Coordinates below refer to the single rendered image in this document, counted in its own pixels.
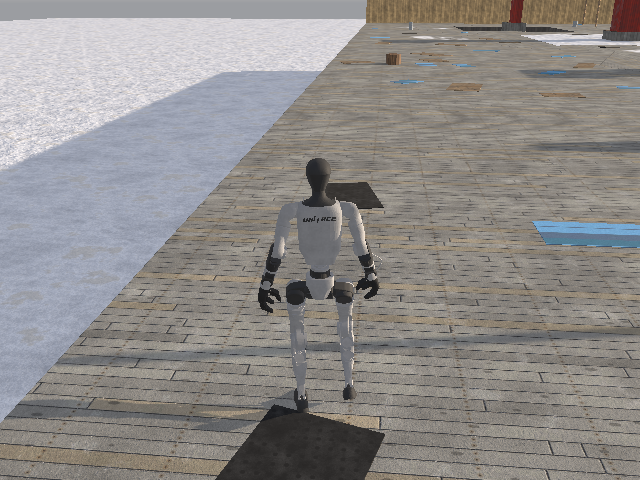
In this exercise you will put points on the robot right foot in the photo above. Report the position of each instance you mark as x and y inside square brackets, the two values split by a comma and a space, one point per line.
[349, 393]

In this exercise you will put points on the left robot upper arm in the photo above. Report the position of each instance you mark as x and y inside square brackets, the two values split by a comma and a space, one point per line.
[287, 212]

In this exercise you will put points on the right robot upper arm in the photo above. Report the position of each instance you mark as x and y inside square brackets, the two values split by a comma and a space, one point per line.
[350, 210]

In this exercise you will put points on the robot right hand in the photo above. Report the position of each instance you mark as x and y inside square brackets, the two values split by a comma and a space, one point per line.
[366, 284]

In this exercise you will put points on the robot left hand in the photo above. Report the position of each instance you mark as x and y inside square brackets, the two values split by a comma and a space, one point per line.
[263, 298]

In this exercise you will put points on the left robot forearm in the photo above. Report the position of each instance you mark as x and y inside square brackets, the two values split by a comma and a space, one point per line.
[270, 270]

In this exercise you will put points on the robot right thigh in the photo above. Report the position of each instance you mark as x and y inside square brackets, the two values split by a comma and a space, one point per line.
[343, 291]

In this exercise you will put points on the right robot forearm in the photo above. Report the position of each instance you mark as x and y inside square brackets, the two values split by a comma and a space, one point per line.
[367, 264]

